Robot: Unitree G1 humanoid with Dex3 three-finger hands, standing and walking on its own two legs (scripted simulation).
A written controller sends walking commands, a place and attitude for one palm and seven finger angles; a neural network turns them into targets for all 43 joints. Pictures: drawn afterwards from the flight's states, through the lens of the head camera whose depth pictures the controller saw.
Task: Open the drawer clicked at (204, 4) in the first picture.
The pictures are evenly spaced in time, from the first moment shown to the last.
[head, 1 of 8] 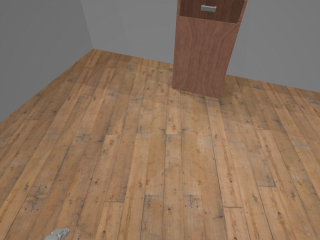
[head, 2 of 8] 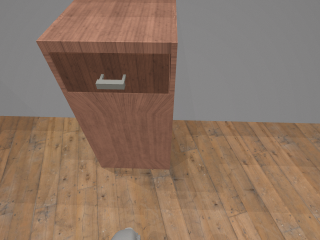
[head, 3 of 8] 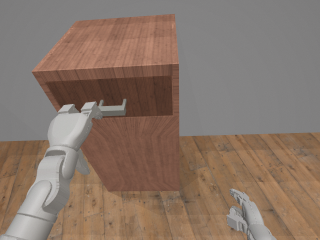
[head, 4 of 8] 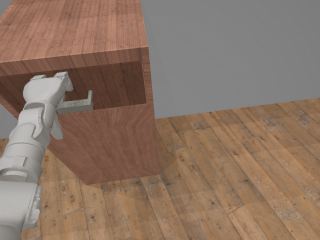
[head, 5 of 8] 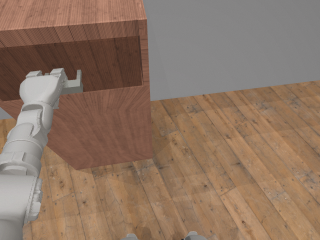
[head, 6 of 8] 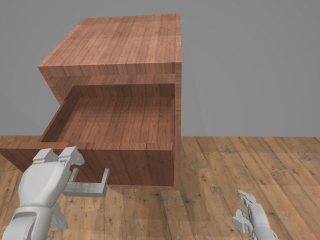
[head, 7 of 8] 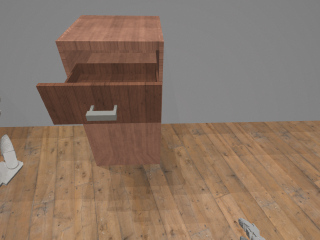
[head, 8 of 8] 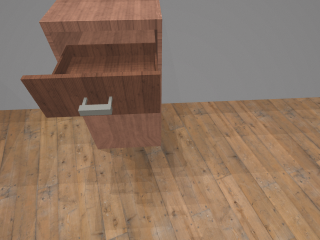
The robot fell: no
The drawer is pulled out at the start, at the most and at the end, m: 0.00 0.30 0.30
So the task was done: yes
